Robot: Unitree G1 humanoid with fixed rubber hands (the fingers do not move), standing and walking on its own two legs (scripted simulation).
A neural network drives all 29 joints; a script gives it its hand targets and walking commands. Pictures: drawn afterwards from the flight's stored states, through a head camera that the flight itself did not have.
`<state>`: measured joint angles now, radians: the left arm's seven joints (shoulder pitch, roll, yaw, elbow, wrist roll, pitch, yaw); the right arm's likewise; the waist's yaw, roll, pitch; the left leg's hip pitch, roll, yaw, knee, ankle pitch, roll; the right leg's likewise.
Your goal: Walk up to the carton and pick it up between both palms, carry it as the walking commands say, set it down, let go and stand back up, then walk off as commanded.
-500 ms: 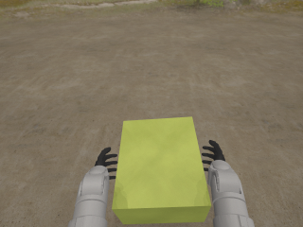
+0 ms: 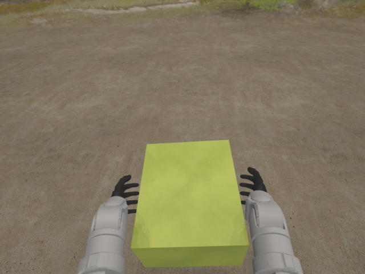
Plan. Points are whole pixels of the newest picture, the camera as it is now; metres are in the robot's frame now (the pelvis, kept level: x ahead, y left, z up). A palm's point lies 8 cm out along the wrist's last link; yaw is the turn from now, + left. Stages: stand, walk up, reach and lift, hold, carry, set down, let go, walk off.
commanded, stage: hold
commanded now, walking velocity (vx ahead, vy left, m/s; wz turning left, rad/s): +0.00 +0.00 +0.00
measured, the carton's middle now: (189, 199) +0.35 +0.01 -0.04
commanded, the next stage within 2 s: carry in 0.94 s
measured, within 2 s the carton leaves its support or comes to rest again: neither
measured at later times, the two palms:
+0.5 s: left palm (116, 211) +0.26 +0.18 +0.03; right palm (257, 206) +0.27 -0.14 +0.05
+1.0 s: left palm (118, 212) +0.26 +0.17 +0.04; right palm (260, 206) +0.27 -0.15 +0.05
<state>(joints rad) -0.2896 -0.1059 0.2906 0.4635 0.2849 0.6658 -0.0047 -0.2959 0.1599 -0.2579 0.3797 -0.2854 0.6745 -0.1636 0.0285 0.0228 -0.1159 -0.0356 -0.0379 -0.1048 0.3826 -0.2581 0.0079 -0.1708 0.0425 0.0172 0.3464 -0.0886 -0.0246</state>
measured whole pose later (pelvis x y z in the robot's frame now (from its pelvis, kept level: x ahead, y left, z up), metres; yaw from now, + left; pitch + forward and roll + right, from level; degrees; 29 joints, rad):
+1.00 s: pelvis -0.01 +0.01 -0.01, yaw +1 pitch -3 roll +0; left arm -0.23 -0.14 0.22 0.33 0.23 0.72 0.08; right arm -0.25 0.12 -0.22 0.30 -0.23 0.70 -0.15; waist 0.00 0.01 -0.12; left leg -0.16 -0.01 -0.03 0.53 -0.37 0.02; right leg -0.26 0.02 0.01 0.42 -0.10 -0.01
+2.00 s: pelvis -0.12 +0.07 -0.02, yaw -37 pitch +3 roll -1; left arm -0.39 -0.18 0.21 -0.02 0.12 1.21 0.25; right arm -0.44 0.07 -0.24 0.00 -0.16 1.18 -0.20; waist 0.03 0.02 -0.08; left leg -0.51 0.16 0.17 0.92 -0.52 -0.09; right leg -0.42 0.00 -0.09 0.61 -0.24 -0.04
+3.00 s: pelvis -0.22 +0.25 -0.02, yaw -71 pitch +5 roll +2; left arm -0.49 -0.14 0.23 -0.11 0.16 1.23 0.23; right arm -0.60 0.05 -0.22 0.02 -0.06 1.17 -0.27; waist -0.05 -0.09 0.02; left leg -0.35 -0.01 0.10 0.63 -0.38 -0.02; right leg -0.58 0.02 0.09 0.52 -0.03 0.01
